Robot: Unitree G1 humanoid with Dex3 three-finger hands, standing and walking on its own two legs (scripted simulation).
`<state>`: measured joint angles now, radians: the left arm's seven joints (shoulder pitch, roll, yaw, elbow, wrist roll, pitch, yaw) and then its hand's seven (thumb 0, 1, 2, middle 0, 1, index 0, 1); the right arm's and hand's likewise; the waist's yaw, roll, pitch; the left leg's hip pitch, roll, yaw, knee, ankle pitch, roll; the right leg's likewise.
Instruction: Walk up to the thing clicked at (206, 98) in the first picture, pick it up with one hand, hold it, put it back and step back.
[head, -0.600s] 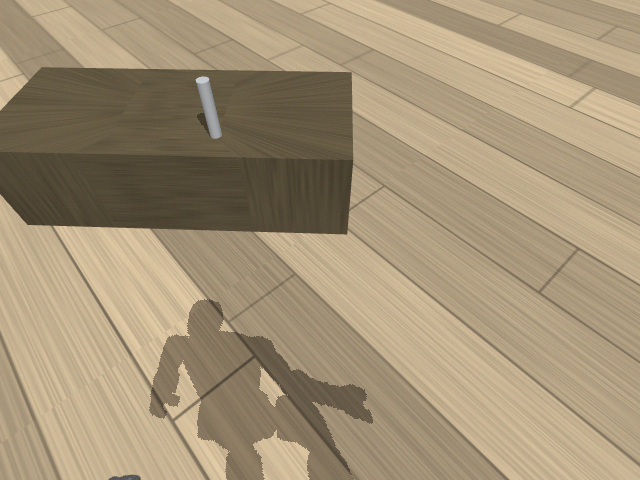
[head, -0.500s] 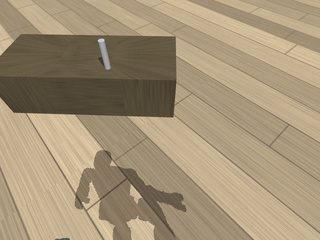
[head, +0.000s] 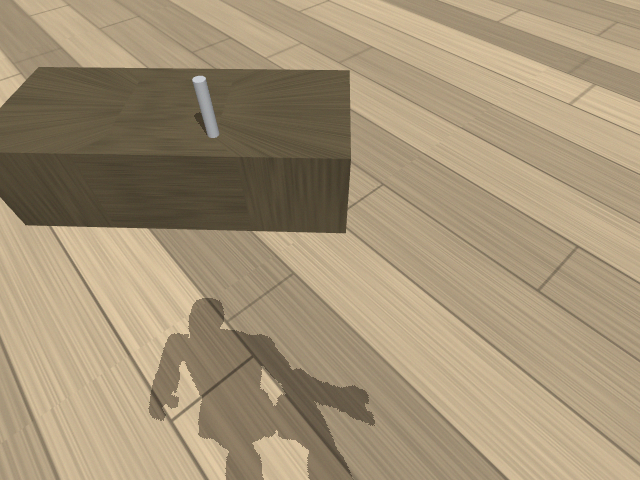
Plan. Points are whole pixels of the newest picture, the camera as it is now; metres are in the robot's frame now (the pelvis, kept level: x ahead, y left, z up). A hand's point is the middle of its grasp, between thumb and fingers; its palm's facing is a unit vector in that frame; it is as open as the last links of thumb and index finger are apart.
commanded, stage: stand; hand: left
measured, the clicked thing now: (206, 108) +1.23 +0.41 -0.29
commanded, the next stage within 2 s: walk up in 0.52 s
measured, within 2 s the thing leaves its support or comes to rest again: neither
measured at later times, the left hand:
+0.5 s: hand out of the picture +0.08 +0.25 -0.15, palm faces -0.04 -0.94 -0.34, open 7.4 cm
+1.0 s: hand (46, 469) +0.16 +0.42 -0.18, palm faces -0.05 -0.92 -0.39, open 7.4 cm
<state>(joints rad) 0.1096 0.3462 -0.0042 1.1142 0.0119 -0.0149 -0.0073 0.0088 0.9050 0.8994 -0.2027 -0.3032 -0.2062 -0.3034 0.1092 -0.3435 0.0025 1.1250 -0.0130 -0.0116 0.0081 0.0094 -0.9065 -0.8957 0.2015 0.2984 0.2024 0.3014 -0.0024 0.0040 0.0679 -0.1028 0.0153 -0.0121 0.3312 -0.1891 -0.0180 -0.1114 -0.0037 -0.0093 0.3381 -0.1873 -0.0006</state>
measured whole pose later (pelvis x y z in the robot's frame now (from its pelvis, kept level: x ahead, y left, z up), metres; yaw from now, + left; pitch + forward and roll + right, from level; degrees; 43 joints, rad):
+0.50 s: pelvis +0.00 +0.00 +0.00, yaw +0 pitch -2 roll +0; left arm 0.11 0.35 -0.01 1.11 0.01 -0.02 -0.01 0.01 0.90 0.90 -0.20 -0.30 -0.21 -0.30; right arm 0.11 -0.35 0.01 1.12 -0.01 -0.01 0.01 0.01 -0.91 -0.90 0.20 0.30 0.20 0.30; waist 0.00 0.01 0.06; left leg -0.09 0.02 -0.01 0.32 -0.19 -0.02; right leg -0.10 0.00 -0.01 0.33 -0.19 0.00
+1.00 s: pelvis +0.12 +0.12 -0.02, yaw +1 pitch -3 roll -2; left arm 0.28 0.47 0.06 1.01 0.02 -0.03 -0.02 0.01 0.91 0.90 -0.20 -0.30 -0.20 -0.30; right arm 0.25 -0.39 -0.10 0.92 -0.04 -0.05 0.09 0.01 -0.91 -0.90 0.20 0.30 0.20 0.30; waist -0.03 -0.03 0.07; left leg -0.33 0.06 0.06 0.66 -0.29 0.02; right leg -0.32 -0.01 0.09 1.11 -0.48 -0.06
